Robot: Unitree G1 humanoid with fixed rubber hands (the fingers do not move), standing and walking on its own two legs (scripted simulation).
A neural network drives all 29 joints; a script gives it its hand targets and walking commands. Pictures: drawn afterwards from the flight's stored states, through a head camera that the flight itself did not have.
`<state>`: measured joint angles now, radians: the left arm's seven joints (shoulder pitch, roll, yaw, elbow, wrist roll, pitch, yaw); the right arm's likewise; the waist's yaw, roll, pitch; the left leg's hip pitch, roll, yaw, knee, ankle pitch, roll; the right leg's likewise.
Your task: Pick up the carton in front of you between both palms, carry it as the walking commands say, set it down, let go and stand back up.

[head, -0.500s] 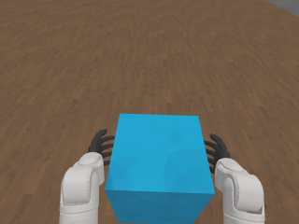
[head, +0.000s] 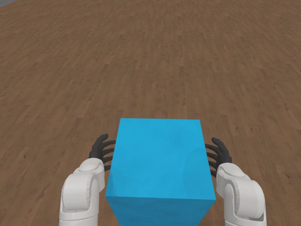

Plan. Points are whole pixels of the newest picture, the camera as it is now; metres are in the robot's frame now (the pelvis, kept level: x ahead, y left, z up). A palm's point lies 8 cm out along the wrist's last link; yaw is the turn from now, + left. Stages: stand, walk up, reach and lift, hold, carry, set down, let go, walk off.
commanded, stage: carry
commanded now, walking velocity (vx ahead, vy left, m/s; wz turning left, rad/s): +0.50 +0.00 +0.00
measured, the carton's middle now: (158, 175) +0.28 +0.00 +0.00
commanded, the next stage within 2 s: none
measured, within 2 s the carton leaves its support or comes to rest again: neither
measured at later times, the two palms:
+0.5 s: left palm (115, 76) +0.62 +0.17 +0.09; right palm (195, 78) +0.60 -0.13 +0.10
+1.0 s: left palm (135, 42) +0.94 +0.13 +0.08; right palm (194, 44) +0.94 -0.17 +0.07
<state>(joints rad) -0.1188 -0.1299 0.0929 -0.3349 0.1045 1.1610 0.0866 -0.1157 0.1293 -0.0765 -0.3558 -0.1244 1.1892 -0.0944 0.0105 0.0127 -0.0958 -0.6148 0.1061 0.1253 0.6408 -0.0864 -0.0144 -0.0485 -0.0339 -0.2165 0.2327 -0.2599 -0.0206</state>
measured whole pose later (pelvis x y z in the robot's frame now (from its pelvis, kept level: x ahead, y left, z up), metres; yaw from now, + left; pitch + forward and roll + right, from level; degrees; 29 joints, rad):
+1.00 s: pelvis +0.68 -0.02 +0.00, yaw +0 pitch +4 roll +2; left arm -0.11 -0.13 0.09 -0.35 0.10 1.14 0.09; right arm -0.11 0.13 -0.07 -0.37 -0.12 1.17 -0.10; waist 0.00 0.01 -0.06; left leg -0.61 0.09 0.13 0.67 -0.07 -0.02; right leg -0.05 -0.03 -0.21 0.25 -0.27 -0.03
